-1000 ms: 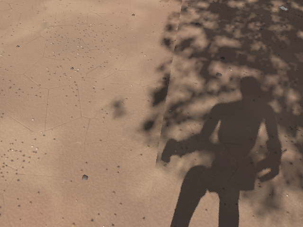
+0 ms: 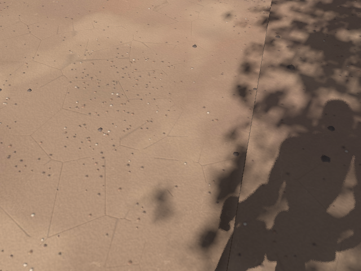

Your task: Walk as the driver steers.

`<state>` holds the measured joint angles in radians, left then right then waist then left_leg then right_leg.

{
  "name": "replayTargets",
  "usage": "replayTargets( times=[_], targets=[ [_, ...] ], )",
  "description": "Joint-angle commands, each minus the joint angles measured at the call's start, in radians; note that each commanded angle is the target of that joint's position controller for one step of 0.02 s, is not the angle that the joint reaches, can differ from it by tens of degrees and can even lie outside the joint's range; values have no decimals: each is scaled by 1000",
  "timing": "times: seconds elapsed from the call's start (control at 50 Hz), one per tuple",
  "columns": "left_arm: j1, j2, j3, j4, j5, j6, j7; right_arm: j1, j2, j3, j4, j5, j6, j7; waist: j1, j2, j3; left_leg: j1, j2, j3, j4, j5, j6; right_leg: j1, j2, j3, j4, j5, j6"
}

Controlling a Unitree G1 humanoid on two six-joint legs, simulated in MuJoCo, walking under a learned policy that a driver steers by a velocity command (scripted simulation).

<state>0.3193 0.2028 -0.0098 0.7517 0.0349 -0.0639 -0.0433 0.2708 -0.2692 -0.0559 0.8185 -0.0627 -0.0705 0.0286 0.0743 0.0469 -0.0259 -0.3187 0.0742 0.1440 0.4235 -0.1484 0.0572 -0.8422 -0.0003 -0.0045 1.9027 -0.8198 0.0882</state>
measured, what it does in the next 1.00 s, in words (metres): steps on the spot: right foot 0.13 m higher, then left foot 0.13 m lower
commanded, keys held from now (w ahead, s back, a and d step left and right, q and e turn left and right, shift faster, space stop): e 0.40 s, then no key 0.12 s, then q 0.48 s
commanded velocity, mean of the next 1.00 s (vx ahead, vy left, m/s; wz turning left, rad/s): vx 0.03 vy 0.00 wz -0.17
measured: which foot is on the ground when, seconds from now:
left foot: down 0.00-0.26, up 0.28-0.70, down 0.72-1.00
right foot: up 0.00-0.14, down 0.16-0.70, up 0.72-1.00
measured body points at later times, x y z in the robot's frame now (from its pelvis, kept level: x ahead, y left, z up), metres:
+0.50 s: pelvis +0.02 -0.03 +0.05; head +0.04 -0.06 +0.50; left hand +0.26 +0.16 -0.02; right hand +0.13 -0.33 -0.04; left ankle +0.03 +0.11 -0.58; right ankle +0.06 -0.14 -0.61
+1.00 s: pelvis -0.02 +0.01 +0.00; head +0.00 +0.03 +0.45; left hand +0.19 +0.21 -0.10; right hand +0.01 -0.24 -0.11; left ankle +0.03 +0.11 -0.74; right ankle -0.05 -0.12 -0.45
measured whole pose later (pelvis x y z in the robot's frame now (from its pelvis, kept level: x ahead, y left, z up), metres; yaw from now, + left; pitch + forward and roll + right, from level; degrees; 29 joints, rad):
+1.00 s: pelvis -0.02 +0.01 +0.00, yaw -6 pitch +3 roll -2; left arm 0.14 0.19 0.00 0.62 0.05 0.03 0.08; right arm 0.37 -0.21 0.00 0.72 -0.04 -0.05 -0.01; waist -0.04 -0.01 -0.02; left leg -0.33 -0.05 -0.16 0.47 -0.19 0.05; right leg -0.98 0.01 -0.01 2.04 -0.58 0.06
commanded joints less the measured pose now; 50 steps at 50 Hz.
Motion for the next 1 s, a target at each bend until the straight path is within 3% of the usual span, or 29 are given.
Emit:
replayTargets(
  times=[0.02,0.04,0.08,0.12,0.18,0.22,0.24,0.26,0.28,0.3,0.32,0.34,0.38,0.46,0.56,0.62,0.66,0.7,0.72,0.74,0.76,0.78,0.8,0.82,0.86,0.94,0.96,0.98,1.0],
  targets=[
    [176,-37,-23,-77,11,20,-14,-212,-181,-56,-149,1,-47,-20,119,-46,-53,-196,271,-36,-254,382,227,218,-56,-4,-239,155,-15],
    [142,-44,-26,-77,14,24,-34,-206,-222,-72,-146,5,-52,-28,108,-43,-40,-184,221,2,-280,309,188,257,-60,-45,-411,189,-21],
    [24,-39,-43,-124,16,33,-58,-100,-248,-93,-131,18,-48,-45,11,35,-32,10,300,-39,-265,371,210,155,-52,-44,-496,120,-53],
    [-23,-5,-42,-141,15,33,-57,-41,-233,-101,-138,19,-44,-47,-47,40,-31,189,395,-97,-243,387,257,52,-64,-12,-590,184,-90],
    [-96,47,-25,-165,5,18,-46,55,-191,-89,-127,38,-29,-51,-99,58,-39,261,375,-89,-208,227,239,62,-20,-10,-718,340,-189],
    [-91,128,-6,-184,4,9,-39,16,-218,-98,-174,46,-16,-55,-79,-50,-82,126,171,63,-74,-56,118,162,-45,152,-810,466,-309],
    [-235,118,27,-273,-69,56,38,7,-172,-73,-128,88,70,-37,-71,-83,-82,69,85,116,52,326,24,230,-35,259,-818,564,-301],
    [-159,161,32,-303,-63,78,68,-24,-138,-61,-150,80,105,-28,-31,-89,-146,25,30,113,180,314,-6,298,-84,401,-919,553,-337],
    [-43,237,61,-289,-44,80,78,-153,-124,-55,-191,78,129,-18,46,-170,-145,-152,-50,45,392,-224,-36,398,-177,632,-1120,625,-415],
    [5,332,94,-284,-7,53,58,-272,-127,-53,-235,103,134,-8,95,-177,-146,-315,-98,-159,715,-493,-53,456,-246,811,-1284,755,-481],
    [-47,346,96,-286,-1,23,36,-271,-107,-45,-243,113,123,-2,42,-174,-146,-388,-113,-274,890,-465,-55,446,-250,800,-1296,891,-483],
    [-111,267,78,-294,-18,19,32,-207,-111,-40,-232,99,113,-12,-13,-225,-155,-379,-98,-283,926,-423,-70,413,-214,701,-1266,915,-438],
    [-211,128,49,-301,-51,49,47,-134,-144,-45,-213,70,114,-40,-81,-219,-100,-350,-87,-260,921,-322,-114,333,-141,590,-1223,756,-349],
    [-237,114,57,-290,-35,65,91,-133,-89,-22,-229,63,113,-49,-105,-143,-123,-257,-123,-222,844,-184,-126,302,-107,488,-1165,806,-327],
    [-215,86,64,-254,-34,90,126,-167,-34,12,-243,78,95,-18,-79,-179,-178,-111,-96,-212,444,-81,-125,361,-77,380,-1158,618,-308],
    [-177,75,65,-205,-28,97,140,-173,-9,12,-224,90,101,13,-51,-162,-88,60,-59,-192,169,98,-79,232,-75,335,-1141,296,-302],
    [-164,63,65,-174,-20,92,151,-136,8,8,-196,95,113,33,-48,-145,-23,188,-61,-133,-45,215,-53,160,-57,268,-1075,282,-285],
    [-156,5,51,-154,-11,76,156,-8,22,4,-144,73,121,44,-69,-75,5,308,-76,-89,-118,215,-40,64,-3,150,-836,360,-231],
    [-193,-45,47,-169,-13,71,156,83,-14,-1,-123,48,111,51,-92,72,-8,384,41,-264,-64,409,14,-85,88,26,-446,244,-148],
    [-200,-35,50,-183,-28,62,147,68,-28,13,-138,41,94,55,-62,187,38,360,163,-363,26,798,52,-261,94,-50,-107,26,-79],
    [-125,-10,57,-179,-27,51,137,58,-60,6,-145,39,84,61,-11,152,-19,306,223,-424,56,884,136,-265,50,-15,71,13,-31],
    [-167,-10,44,-244,-59,41,134,29,-241,-54,-136,33,91,47,-16,254,9,203,345,-677,-102,328,303,-309,-19,26,28,61,-7],
    [-372,58,59,-276,-68,49,159,-30,-204,-50,-170,41,100,16,-95,126,136,167,320,-699,-191,-5,301,-415,-43,34,115,150,7],
    [-427,73,72,-261,-52,71,173,-77,-118,-14,-189,29,106,-13,-101,34,129,137,276,-691,-193,-133,257,-387,-41,54,188,217,2],
    [-391,13,60,-258,-18,96,181,-100,-123,0,-226,36,106,-48,-107,4,90,152,195,-668,-159,-145,221,-368,-21,53,223,284,16],
    [-348,-35,34,-294,-22,89,170,76,-71,12,-199,60,129,-90,-143,58,-22,287,103,-594,-95,65,185,-360,-4,25,212,320,-4],
    [-173,16,-1,-197,38,67,108,201,-61,49,-109,18,-3,-39,-106,195,-81,132,109,-581,-106,-112,240,-315,18,12,196,279,-37],
    [-181,66,8,-194,45,66,86,237,-94,23,-110,5,-62,-25,-123,111,-29,138,105,-612,-130,-188,205,-309,6,-4,130,189,-42],
    [-217,62,-3,-200,41,71,71,193,-125,12,-126,7,-82,-25,-126,75,-44,121,95,-609,-137,-174,180,-287,8,-31,43,162,-49]
  ],
)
